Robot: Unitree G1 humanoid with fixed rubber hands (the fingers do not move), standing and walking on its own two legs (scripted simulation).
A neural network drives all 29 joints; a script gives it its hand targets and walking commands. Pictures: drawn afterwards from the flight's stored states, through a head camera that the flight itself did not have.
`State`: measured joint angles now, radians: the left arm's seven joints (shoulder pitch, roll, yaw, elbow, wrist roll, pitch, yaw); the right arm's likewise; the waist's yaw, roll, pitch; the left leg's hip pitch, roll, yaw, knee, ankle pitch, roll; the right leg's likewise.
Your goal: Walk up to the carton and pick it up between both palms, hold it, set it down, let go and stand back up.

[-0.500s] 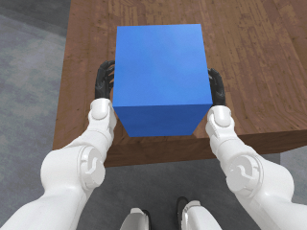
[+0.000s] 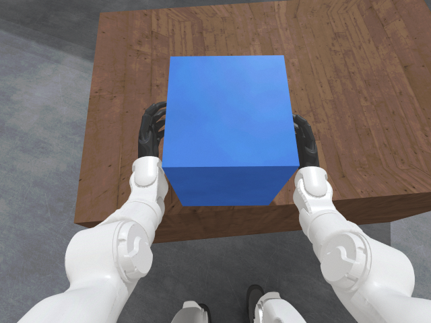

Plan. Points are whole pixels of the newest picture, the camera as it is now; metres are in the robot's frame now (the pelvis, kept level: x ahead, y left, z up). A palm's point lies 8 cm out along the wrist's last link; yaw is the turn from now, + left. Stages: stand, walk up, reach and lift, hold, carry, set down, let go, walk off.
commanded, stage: reach and lift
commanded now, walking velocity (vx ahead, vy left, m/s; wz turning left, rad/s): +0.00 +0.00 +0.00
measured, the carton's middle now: (226, 141) +0.47 -0.01 -0.05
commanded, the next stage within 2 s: none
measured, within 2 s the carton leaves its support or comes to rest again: leaves its support in 1.98 s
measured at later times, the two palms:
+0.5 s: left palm (150, 148) +0.44 +0.14 -0.02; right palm (305, 157) +0.41 -0.16 -0.03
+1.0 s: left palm (151, 149) +0.44 +0.14 -0.02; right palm (305, 158) +0.41 -0.16 -0.03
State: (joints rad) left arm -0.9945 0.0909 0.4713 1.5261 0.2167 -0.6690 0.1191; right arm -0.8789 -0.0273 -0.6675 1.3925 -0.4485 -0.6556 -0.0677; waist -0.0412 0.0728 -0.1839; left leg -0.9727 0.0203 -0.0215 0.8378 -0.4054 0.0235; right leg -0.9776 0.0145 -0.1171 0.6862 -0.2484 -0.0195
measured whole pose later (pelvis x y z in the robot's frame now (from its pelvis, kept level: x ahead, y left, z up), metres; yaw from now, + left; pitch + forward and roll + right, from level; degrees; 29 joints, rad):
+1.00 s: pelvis -0.02 -0.02 -0.01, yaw +1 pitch +34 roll -4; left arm -1.09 0.15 0.39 1.62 0.11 -0.70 0.09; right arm -0.93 -0.03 -0.59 1.44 -0.36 -0.69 -0.11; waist -0.05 0.05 -0.22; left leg -1.09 0.03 -0.05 0.87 -0.38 0.00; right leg -1.08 0.02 -0.14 0.72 -0.23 -0.04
